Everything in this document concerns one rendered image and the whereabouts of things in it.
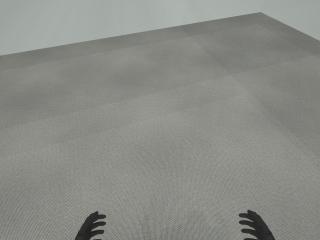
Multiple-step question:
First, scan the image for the right robot hand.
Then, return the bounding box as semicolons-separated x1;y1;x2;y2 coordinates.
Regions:
239;210;275;240

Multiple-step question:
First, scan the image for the left robot hand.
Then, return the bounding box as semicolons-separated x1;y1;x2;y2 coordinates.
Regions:
75;211;106;240

